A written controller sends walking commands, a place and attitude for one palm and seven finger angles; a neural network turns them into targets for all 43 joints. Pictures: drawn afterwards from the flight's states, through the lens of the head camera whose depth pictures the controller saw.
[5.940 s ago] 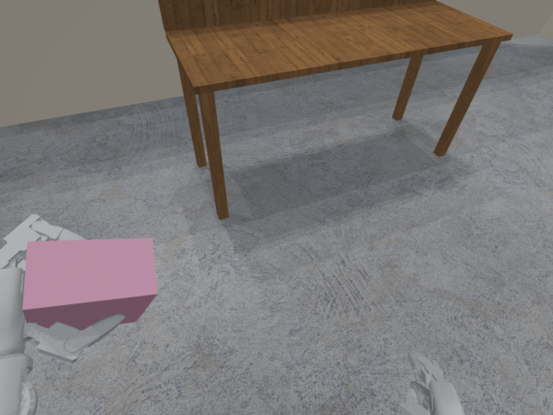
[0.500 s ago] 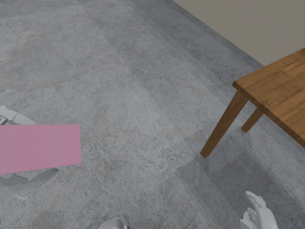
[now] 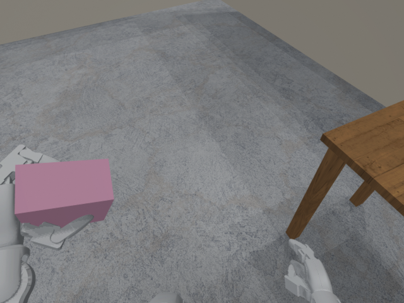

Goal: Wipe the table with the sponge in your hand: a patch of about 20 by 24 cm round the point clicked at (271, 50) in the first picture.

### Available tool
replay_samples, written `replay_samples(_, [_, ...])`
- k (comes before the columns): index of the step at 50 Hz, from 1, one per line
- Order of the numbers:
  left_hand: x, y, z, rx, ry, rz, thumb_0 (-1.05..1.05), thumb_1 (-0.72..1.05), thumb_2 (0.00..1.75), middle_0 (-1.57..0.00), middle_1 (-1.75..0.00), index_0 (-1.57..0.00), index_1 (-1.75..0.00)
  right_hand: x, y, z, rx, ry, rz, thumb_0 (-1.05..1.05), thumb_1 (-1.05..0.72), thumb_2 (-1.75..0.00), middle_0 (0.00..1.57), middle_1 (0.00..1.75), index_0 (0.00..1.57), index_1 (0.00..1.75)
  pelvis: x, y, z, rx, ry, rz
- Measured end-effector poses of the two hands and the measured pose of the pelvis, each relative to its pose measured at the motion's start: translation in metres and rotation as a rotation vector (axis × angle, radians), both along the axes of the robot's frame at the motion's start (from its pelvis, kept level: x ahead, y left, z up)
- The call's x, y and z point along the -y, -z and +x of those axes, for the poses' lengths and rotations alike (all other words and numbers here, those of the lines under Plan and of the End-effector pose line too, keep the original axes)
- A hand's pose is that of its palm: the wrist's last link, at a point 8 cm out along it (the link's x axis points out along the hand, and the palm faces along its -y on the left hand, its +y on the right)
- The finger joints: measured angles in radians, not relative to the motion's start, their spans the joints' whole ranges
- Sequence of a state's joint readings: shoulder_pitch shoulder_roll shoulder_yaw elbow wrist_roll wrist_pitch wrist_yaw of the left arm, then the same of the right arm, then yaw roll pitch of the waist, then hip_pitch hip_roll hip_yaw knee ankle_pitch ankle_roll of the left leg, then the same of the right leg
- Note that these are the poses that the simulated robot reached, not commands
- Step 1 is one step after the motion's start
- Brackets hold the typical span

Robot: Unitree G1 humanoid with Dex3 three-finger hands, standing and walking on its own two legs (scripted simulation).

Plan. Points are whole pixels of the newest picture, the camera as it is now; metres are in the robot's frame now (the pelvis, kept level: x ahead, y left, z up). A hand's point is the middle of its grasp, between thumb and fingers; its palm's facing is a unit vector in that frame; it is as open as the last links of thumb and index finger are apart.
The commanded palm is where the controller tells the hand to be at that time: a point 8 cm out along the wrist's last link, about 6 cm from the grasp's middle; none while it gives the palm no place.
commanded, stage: turn to face it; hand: left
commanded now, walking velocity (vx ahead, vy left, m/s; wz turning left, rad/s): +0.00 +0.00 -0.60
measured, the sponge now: (80, 195) +0.23 +0.22 +0.16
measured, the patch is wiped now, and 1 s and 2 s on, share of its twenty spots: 0.00 0.00 0.00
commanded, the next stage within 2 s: none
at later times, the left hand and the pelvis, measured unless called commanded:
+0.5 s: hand (130, 184) +0.25 +0.14 +0.17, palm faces +0.10 -0.87 -0.48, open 10.6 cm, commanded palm +0.21 +0.19 +0.19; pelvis -0.03 -0.02 +0.00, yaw -18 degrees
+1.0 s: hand (171, 232) +0.18 +0.06 +0.18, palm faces -0.12 -0.91 -0.40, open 10.6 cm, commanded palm +0.16 +0.11 +0.19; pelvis -0.13 -0.03 +0.00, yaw -34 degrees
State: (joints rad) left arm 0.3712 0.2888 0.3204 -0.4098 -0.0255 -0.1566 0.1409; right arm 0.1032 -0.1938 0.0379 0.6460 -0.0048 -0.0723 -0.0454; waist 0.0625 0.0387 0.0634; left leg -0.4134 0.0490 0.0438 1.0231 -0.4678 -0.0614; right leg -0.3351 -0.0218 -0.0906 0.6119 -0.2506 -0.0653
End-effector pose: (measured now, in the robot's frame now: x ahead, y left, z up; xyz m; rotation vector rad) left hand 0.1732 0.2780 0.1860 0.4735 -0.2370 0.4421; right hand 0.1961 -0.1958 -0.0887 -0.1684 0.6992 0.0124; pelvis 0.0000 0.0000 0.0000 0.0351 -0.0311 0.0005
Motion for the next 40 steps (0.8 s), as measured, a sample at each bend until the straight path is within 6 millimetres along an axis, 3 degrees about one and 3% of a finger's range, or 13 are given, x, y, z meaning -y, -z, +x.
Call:
replay_samples(5, [0.027, -0.006, 0.02, -0.004, 0.161, 0.025, -0.01, -0.52, 1.01, -0.66, -1.38, -0.67, -1.38, 0.052, -0.026, -0.015, 0.032, 0.129, -0.093, 0.01, -0.91, -0.9, 0.2, 0.3, 0.2, 0.3, 0.006, -0.006, -0.002, -0.033, 0.054, 0.012])
replay_samples(10, [0.032, -0.015, 0.025, 0.04, 0.263, 0.081, -0.01, -0.53, 1.01, -0.66, -1.38, -0.67, -1.38, 0.085, -0.04, -0.046, 0.01, 0.228, -0.175, 0.01, -0.91, -0.9, 0.2, 0.3, 0.2, 0.3, 0.003, -0.003, -0.006, -0.057, 0.114, -0.004])
replay_samples(14, [0.027, -0.011, 0.03, 0.063, 0.283, 0.083, -0.01, -0.53, 1.01, -0.66, -1.38, -0.67, -1.38, 0.088, -0.039, -0.077, -0.03, 0.293, -0.19, 0.01, -0.91, -0.9, 0.2, 0.3, 0.19, 0.3, -0.001, -0.002, -0.012, -0.041, 0.169, 0.003])
replay_samples(18, [0.033, -0.009, 0.037, 0.034, 0.286, 0.068, -0.01, -0.53, 1.01, -0.66, -1.38, -0.67, -1.38, 0.076, -0.03, -0.105, -0.054, 0.328, -0.129, 0.01, -0.91, -0.9, 0.2, 0.3, 0.19, 0.3, 0.0, -0.006, -0.016, -0.022, 0.217, -0.034])
replay_samples(25, [0.093, -0.005, 0.049, -0.022, 0.414, 0.103, -0.01, -0.53, 1.01, -0.66, -1.38, -0.67, -1.38, 0.061, 0.0, -0.15, -0.083, 0.36, 0.036, 0.01, -0.91, -0.9, 0.2, 0.3, 0.2, 0.3, 0.023, -0.001, -0.033, -0.006, 0.323, -0.054])
replay_samples(29, [0.134, -0.003, 0.049, -0.014, 0.501, 0.159, -0.01, -0.53, 1.01, -0.66, -1.38, -0.67, -1.38, 0.076, 0.023, -0.177, -0.114, 0.397, 0.08, 0.01, -0.9, -0.9, 0.2, 0.3, 0.2, 0.3, 0.039, 0.011, -0.054, 0.002, 0.354, -0.057])
replay_samples(32, [0.153, -0.003, 0.042, -0.046, 0.555, 0.166, -0.01, -0.53, 1.01, -0.66, -1.38, -0.67, -1.38, 0.095, 0.025, -0.201, -0.151, 0.464, 0.066, 0.02, -0.9, -0.9, 0.2, 0.3, 0.2, 0.3, 0.042, 0.009, -0.069, 0.0, 0.404, -0.027])
replay_samples(40, [0.168, -0.015, 0.016, -0.036, 0.63, 0.162, -0.01, -0.53, 1.01, -0.66, -1.39, -0.67, -1.38, 0.138, 0.003, -0.265, -0.167, 0.616, -0.037, 0.02, -0.91, -0.9, 0.2, 0.3, 0.2, 0.3, 0.044, 0.0, -0.095, -0.022, 0.497, 0.011])
